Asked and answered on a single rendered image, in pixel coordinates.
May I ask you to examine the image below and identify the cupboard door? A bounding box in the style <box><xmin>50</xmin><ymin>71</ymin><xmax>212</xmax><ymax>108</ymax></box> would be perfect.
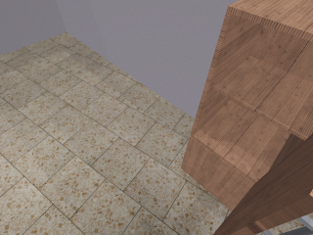
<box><xmin>213</xmin><ymin>133</ymin><xmax>313</xmax><ymax>235</ymax></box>

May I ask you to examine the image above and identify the handle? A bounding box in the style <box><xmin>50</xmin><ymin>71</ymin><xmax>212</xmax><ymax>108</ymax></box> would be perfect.
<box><xmin>262</xmin><ymin>215</ymin><xmax>313</xmax><ymax>235</ymax></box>

